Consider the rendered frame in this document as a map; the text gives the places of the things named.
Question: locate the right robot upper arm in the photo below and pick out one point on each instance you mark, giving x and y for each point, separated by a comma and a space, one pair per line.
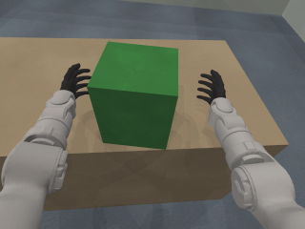
266, 190

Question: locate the left robot upper arm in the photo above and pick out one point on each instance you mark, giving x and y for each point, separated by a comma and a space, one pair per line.
35, 170

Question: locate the carton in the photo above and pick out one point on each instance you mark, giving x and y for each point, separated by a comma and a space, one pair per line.
133, 92

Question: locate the left robot forearm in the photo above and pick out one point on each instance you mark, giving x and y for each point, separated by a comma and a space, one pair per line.
52, 127

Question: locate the right robot forearm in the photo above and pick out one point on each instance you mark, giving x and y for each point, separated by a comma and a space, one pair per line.
234, 136

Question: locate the robot right hand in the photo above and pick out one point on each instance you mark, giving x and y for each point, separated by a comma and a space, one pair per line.
217, 87

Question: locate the robot left hand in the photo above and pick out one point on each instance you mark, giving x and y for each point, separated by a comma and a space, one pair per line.
71, 79

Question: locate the pedestal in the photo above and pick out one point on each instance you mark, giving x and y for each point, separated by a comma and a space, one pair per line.
192, 168

